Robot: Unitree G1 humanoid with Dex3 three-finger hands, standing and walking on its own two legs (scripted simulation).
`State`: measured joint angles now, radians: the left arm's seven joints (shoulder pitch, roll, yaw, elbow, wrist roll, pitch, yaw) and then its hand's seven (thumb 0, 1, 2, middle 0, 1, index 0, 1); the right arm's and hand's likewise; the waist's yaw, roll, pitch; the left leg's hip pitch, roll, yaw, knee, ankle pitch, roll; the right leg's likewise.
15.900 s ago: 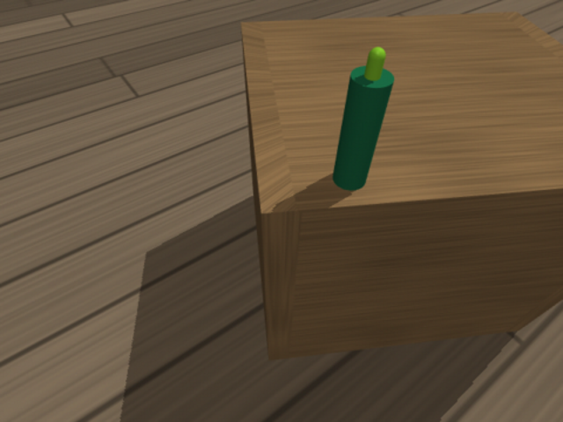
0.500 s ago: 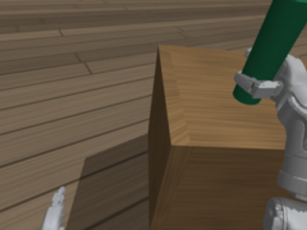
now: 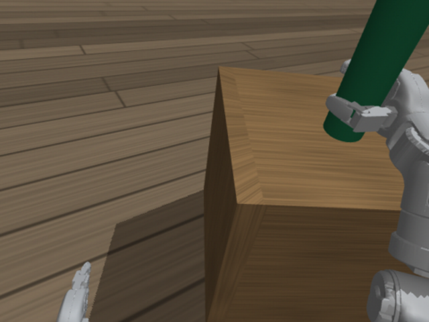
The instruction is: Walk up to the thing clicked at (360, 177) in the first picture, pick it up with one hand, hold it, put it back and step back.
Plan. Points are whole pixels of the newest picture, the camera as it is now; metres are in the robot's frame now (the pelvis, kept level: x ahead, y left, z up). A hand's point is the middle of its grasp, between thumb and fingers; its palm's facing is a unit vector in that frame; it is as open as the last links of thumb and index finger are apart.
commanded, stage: hold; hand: right
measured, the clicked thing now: (380, 55) +0.33 -0.17 +0.38
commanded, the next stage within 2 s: none
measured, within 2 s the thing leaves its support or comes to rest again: neither
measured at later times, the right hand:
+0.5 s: hand (359, 93) +0.33 -0.17 +0.32, palm faces +0.12 +0.99 -0.02, open 8.8 cm
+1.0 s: hand (367, 100) +0.33 -0.18 +0.32, palm faces +0.15 +0.99 -0.03, open 8.9 cm
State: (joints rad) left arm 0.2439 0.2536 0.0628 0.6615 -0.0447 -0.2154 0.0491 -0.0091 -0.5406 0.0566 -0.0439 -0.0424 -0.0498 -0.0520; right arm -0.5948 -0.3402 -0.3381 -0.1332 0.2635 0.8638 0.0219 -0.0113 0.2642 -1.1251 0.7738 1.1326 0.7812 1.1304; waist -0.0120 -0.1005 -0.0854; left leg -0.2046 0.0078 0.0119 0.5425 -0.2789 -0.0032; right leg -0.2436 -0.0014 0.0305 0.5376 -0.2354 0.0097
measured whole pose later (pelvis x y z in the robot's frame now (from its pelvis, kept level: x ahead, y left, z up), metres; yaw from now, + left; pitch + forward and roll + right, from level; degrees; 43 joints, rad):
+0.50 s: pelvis -0.01 +0.00 +0.00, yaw +0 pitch -4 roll +0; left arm 0.25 0.26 0.05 0.64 -0.05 -0.23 0.06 -0.01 -0.54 0.05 -0.04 -0.05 -0.05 -0.05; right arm -0.64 -0.36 -0.35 -0.10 0.26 0.90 0.01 -0.01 0.28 -1.15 0.78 1.14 0.78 1.14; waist 0.00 -0.10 -0.09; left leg -0.21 0.01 0.01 0.55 -0.27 0.00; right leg -0.25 0.00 0.03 0.54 -0.23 0.01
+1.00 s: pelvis -0.01 +0.00 +0.00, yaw +0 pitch -3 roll +0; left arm 0.25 0.25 0.05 0.66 -0.04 -0.27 0.06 -0.01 -0.53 0.05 -0.05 -0.05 -0.05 -0.05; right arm -0.61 -0.37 -0.35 -0.14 0.25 0.88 0.02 -0.01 0.29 -1.16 0.78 1.14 0.79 1.14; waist -0.01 -0.09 -0.08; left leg -0.22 0.01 0.01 0.56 -0.28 0.00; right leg -0.26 0.00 0.03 0.56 -0.24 0.01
